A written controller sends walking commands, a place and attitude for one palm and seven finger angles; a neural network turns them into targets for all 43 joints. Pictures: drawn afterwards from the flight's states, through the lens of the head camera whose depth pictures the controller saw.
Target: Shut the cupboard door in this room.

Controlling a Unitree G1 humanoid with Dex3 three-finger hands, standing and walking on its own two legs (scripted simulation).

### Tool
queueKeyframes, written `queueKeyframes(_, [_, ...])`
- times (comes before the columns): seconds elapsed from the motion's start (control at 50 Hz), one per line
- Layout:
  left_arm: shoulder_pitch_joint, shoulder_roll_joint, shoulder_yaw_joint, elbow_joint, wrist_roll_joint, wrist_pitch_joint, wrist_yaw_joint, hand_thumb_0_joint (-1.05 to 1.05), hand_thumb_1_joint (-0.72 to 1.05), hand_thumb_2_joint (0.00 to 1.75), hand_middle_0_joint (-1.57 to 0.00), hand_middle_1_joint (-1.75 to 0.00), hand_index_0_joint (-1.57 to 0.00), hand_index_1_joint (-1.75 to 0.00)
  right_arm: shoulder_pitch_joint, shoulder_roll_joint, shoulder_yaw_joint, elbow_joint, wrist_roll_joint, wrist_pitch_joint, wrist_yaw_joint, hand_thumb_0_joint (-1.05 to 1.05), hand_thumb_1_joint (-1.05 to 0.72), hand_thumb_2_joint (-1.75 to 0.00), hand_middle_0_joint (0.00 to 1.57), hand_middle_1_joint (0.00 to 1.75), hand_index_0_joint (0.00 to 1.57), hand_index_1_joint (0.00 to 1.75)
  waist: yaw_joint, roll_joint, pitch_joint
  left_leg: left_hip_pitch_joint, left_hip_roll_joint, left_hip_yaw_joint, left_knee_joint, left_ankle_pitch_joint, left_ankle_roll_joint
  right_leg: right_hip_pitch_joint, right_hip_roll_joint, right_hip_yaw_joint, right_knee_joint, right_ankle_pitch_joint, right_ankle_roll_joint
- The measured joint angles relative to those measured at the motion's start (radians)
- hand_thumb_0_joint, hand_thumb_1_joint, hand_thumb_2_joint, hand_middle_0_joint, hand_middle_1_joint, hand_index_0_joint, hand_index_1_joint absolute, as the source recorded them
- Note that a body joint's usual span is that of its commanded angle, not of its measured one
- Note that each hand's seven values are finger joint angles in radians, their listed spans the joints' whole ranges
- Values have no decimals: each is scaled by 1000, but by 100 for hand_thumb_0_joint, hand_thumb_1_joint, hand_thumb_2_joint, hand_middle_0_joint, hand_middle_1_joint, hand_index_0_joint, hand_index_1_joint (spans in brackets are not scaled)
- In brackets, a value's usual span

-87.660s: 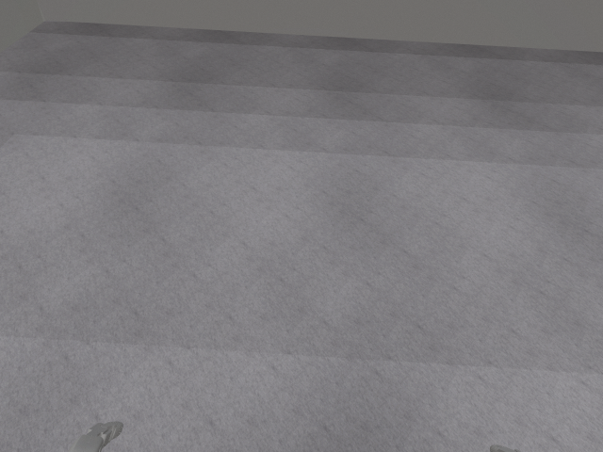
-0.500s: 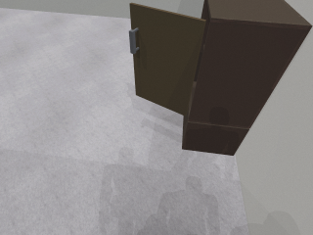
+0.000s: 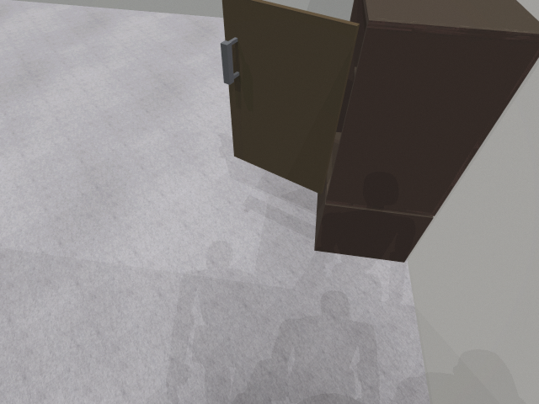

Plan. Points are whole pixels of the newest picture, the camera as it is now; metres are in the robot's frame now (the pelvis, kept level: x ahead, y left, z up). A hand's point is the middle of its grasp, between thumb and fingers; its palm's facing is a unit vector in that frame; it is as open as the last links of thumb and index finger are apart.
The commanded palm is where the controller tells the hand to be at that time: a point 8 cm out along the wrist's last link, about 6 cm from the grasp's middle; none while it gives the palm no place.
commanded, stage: look to check the result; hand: left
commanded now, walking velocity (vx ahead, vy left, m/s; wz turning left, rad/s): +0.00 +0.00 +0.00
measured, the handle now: (231, 60) +1.03 +0.16 +0.00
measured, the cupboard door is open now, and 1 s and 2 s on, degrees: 67 67 67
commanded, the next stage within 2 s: walk to a spot facing it in 0.16 s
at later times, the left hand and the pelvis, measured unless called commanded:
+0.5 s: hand out of the picture +0.00 +0.17 -0.19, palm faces +0.10 -0.98 -0.19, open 7.4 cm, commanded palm none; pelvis +0.01 +0.00 -0.01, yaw +4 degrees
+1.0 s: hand out of the picture +0.06 +0.24 -0.16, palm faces +0.31 -0.91 -0.27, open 7.4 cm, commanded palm none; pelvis +0.01 +0.00 +0.00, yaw +21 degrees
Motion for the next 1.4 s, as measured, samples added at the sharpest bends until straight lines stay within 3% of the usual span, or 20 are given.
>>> queueKeyframes(0.36, [-37,-1,1,-16,0,-1,-2,0,91,90,-20,-30,-20,-30,-19,-12,1,-5,0,-1,0,1,-91,-90,20,29,20,30,-4,-9,2,6,0,-12,10,-17,-7,21,2,-12,-10,-11,-5])
queueKeyframes(0.48, [-63,9,30,-66,3,15,-3,0,91,90,-20,-30,-20,-30,-15,-21,-15,-34,-3,25,12,1,-91,-90,20,29,20,30,-10,7,27,-71,-8,-61,130,-61,-6,-17,-3,-63,81,-66,-6])
queueKeyframes(0.58, [-77,33,54,-112,18,24,-2,0,90,90,-20,-30,-20,-30,-12,-39,-38,-70,-5,50,25,1,-91,-90,20,29,20,30,-15,2,53,-133,0,-45,334,-227,-29,-27,-25,-125,178,-137,6])
queueKeyframes(0.62, [-88,50,63,-127,15,29,-4,0,90,90,-20,-30,-20,-30,-17,-47,-41,-94,-8,42,29,1,-91,-90,20,29,20,30,-18,-23,62,-126,-16,-32,303,-149,-3,-65,-62,-138,276,-175,19])
queueKeyframes(0.68, [-131,73,67,-153,5,51,-3,0,91,90,-20,-30,-20,-30,-43,-60,-40,-127,-13,21,25,1,-91,-89,20,29,20,30,-16,-33,83,-138,-42,-38,292,-159,52,-214,-47,-55,568,-269,18])
queueKeyframes(0.72, [-162,84,71,-171,7,60,-6,0,91,90,-20,-30,-20,-30,-53,-69,-40,-147,-16,18,20,1,-91,-89,20,29,20,30,-21,-23,82,-133,-52,-56,236,-128,55,-299,-31,-20,682,-232,18])
queueKeyframes(0.78, [-205,100,77,-206,12,53,-17,0,91,90,-20,-30,-20,-30,-63,-80,-37,-168,-18,15,14,1,-91,-89,20,29,20,30,-22,-10,78,-118,-66,-87,138,-61,56,-385,-25,18,730,-127,29])
queueKeyframes(0.86, [-241,121,80,-251,16,44,-23,0,91,90,-20,-30,-20,-30,-72,-88,-38,-184,-17,15,16,1,-91,-89,20,29,20,30,-21,-2,64,-107,-77,-133,53,-2,51,-426,-26,51,680,-61,46])
queueKeyframes(0.98, [-264,131,74,-284,15,51,-24,0,91,90,-20,-30,-20,-30,-81,-99,-51,-205,-18,27,26,1,-91,-89,20,30,20,30,-30,12,43,-118,-92,-213,29,26,28,-388,-6,68,530,-80,56])
queueKeyframes(1.06, [-257,119,61,-300,9,49,-24,0,91,90,-20,-30,-20,-30,-86,-115,-63,-216,-19,40,31,1,-91,-89,21,30,20,30,-35,35,38,-142,-107,-274,49,29,1,-304,27,66,345,-88,43])
queueKeyframes(1.1, [-232,119,55,-314,8,39,-25,0,91,90,-20,-30,-20,-30,-81,-120,-71,-223,-13,49,34,1,-91,-89,21,30,20,30,-28,33,25,-170,-127,-293,88,13,-16,-227,30,62,173,-51,26])
queueKeyframes(1.12, [-217,116,55,-316,13,31,-22,0,91,90,-20,-30,-20,-30,-87,-124,-78,-221,-8,53,34,1,-91,-89,20,30,20,30,-16,31,23,-200,-136,-288,155,-67,-31,-218,26,59,139,-11,-14])
queueKeyframes(1.14, [-206,106,52,-310,16,30,-17,0,91,90,-20,-30,-20,-30,-96,-132,-84,-216,-8,56,35,1,-91,-89,20,30,20,30,-12,44,30,-235,-136,-276,267,-169,-41,-217,28,48,149,-4,-29])
queueKeyframes(1.18, [-182,86,41,-294,15,38,-12,0,91,90,-20,-30,-20,-30,-100,-149,-94,-220,-13,61,40,1,-91,-89,20,29,20,30,-18,65,40,-298,-132,-237,503,-259,-53,-193,17,18,142,-9,-30])
queueKeyframes(1.24, [-145,68,36,-276,11,35,-8,0,90,90,-20,-30,-20,-30,-101,-157,-94,-226,-14,62,49,1,-91,-90,20,29,20,30,-26,65,54,-329,-91,-166,713,-255,-76,-154,-9,-17,111,-9,-25])
queueKeyframes(1.32, [-111,55,35,-268,9,13,-12,0,90,90,-20,-30,-20,-30,-94,-149,-80,-223,-13,69,61,1,-91,-90,20,29,20,30,-26,46,64,-286,-31,-119,714,-244,-87,-110,-45,-83,87,-20,-22])
queueKeyframes(1.4, [-70,49,38,-258,15,-15,-20,0,90,90,-20,-30,-20,-30,-111,-137,-67,-207,-17,76,71,1,-91,-90,20,29,20,30,-1,26,63,-239,7,-91,626,-261,-76,-70,-73,-152,71,-39,-11])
